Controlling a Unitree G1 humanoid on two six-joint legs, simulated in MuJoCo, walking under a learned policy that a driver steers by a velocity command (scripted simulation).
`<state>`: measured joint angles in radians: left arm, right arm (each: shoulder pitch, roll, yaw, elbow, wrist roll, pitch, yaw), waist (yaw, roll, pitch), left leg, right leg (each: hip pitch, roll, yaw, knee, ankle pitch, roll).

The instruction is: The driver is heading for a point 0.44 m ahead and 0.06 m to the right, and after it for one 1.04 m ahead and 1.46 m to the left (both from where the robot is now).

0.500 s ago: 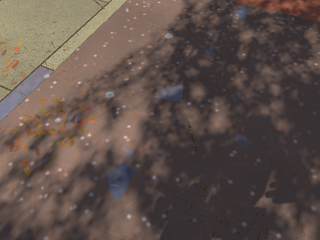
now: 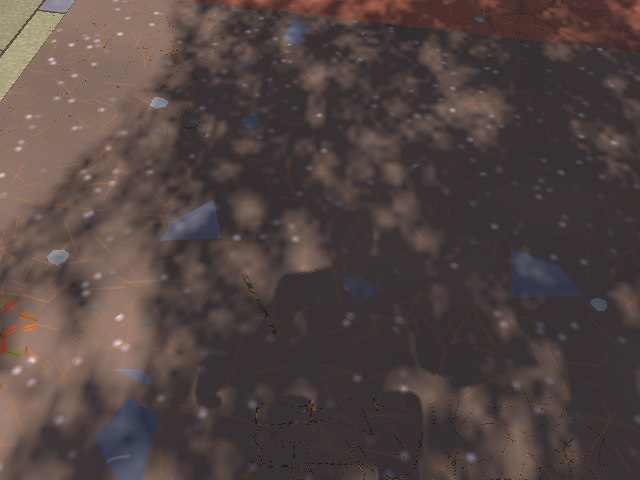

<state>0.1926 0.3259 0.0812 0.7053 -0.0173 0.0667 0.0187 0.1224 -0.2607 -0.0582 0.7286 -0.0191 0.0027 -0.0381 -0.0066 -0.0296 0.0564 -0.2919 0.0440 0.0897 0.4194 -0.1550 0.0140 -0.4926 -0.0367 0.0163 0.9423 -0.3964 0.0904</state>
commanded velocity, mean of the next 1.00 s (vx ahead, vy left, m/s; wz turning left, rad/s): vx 0.19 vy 0.00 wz -0.34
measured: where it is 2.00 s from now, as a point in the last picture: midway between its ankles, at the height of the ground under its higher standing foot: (425, 466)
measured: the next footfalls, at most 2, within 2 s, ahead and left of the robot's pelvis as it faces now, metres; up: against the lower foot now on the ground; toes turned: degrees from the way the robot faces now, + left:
right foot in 0.14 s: +0.04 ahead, -0.14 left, +0.00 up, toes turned -7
left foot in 0.60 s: +0.09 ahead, +0.08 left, +0.00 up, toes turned -20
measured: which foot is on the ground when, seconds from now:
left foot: down 0.00-0.14, up 0.16-0.58, down 0.60-1.00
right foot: up 0.00-0.12, down 0.14-0.62, up 0.64-1.00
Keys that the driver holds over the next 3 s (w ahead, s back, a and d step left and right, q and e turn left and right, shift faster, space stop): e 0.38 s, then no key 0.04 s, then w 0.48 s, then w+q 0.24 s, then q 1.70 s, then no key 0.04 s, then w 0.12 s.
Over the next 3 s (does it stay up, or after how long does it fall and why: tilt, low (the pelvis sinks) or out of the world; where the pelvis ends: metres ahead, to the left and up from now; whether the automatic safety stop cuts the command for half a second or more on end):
stays up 0.43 -0.19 0.00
